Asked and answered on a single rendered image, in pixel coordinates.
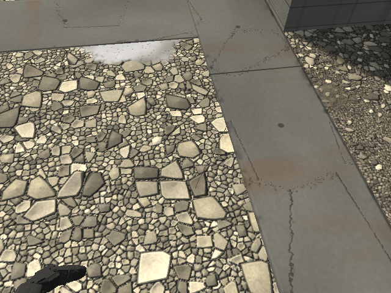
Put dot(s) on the left robot hand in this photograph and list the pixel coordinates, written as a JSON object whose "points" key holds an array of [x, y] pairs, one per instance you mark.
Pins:
{"points": [[50, 277]]}

